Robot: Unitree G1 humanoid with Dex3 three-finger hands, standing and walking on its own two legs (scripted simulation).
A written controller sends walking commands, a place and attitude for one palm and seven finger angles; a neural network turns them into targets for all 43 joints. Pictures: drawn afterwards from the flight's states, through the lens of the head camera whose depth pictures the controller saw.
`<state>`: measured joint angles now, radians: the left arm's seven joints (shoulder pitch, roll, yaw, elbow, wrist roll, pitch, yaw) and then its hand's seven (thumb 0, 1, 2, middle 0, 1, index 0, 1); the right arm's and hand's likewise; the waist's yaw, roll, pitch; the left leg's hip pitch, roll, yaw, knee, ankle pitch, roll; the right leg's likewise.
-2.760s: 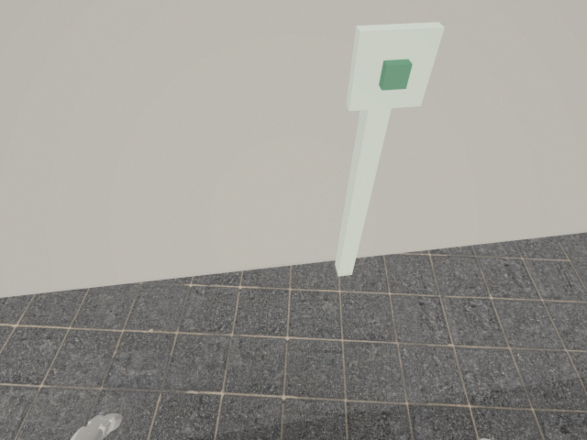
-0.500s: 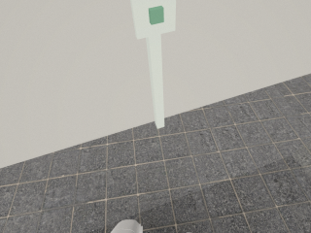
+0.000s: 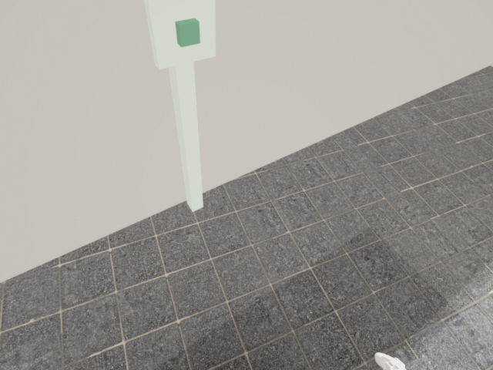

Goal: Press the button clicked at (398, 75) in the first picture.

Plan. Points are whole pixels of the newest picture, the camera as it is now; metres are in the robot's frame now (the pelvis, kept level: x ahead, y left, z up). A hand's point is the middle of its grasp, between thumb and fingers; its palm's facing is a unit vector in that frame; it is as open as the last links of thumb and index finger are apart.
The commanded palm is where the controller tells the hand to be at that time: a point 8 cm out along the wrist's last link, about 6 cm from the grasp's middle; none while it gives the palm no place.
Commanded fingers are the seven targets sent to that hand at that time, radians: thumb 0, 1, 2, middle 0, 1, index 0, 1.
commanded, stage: walk to a spot facing it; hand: left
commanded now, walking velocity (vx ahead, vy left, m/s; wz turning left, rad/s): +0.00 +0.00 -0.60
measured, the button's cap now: (187, 32) +0.87 +0.25 +0.11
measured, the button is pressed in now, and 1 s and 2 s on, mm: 0 0 0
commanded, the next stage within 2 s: turn to face it in 1.92 s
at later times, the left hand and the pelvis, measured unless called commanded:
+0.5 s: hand out of the picture +0.12 +0.17 -0.16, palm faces -0.36 -0.91 -0.20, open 7.4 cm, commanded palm none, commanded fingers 0.00 0.90 0.90 -0.20 -0.30 -0.20 -0.30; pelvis -0.04 +0.02 +0.01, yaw -21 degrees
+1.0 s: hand out of the picture +0.14 +0.14 -0.18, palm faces -0.49 -0.85 -0.18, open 7.4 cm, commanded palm none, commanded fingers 0.00 0.90 0.90 -0.20 -0.30 -0.20 -0.30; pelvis +0.08 -0.04 +0.00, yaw -35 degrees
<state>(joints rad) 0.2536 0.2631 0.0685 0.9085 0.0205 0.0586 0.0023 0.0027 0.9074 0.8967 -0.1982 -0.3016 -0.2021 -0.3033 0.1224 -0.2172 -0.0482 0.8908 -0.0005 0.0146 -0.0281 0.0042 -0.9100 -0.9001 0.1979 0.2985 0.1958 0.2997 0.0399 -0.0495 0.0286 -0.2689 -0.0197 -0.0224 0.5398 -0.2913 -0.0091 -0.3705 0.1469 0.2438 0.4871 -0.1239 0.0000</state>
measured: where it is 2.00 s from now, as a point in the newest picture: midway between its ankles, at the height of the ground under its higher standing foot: (328, 339)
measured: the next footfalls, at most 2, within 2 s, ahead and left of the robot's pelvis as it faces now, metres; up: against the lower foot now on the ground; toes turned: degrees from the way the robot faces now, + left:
right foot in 0.56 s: -0.07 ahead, -0.11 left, +0.00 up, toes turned -29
left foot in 1.02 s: +0.27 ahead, -0.03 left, +0.00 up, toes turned -30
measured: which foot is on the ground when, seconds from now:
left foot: down 0.00-0.56, up 0.58-1.00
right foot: down 0.00-0.00, up 0.02-0.54, down 0.56-1.00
